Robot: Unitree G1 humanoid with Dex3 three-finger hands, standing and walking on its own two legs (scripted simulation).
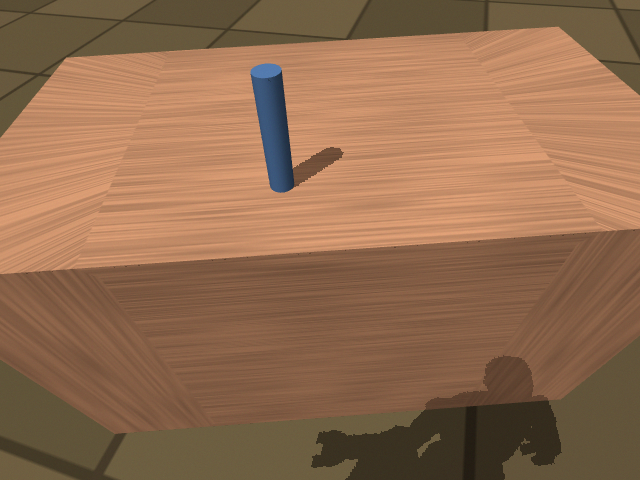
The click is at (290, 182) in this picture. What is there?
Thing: slim round
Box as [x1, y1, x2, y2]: [250, 63, 293, 192]
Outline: 260,64 253,67 250,71 270,186 273,190 282,192 290,189 293,186 293,176 281,69 279,66 275,64
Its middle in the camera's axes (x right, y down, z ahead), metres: -0.07 -0.16 +0.61
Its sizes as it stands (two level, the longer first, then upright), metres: 0.043 0.043 0.206
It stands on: a support 0.80 m high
